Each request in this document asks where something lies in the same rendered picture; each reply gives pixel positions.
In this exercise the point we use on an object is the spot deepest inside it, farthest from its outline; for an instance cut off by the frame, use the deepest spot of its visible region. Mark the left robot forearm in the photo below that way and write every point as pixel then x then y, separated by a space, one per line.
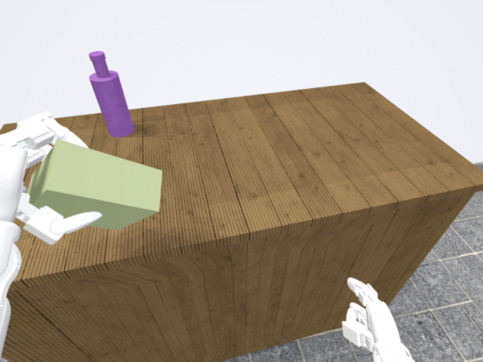
pixel 10 263

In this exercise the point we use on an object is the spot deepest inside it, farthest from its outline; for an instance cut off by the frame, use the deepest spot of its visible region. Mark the sponge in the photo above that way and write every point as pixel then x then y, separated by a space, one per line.
pixel 73 179

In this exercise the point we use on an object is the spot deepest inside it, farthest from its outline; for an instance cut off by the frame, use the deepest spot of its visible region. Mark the robot left hand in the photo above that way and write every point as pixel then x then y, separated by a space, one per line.
pixel 21 149

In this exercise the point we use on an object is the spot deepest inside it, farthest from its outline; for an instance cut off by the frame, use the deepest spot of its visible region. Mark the robot right hand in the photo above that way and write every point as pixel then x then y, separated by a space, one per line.
pixel 376 321

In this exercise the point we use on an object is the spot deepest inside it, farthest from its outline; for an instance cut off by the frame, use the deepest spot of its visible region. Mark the right robot forearm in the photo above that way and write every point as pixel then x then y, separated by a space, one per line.
pixel 389 350

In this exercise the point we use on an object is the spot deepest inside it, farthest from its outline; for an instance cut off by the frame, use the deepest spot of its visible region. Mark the table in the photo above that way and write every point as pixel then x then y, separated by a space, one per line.
pixel 269 203

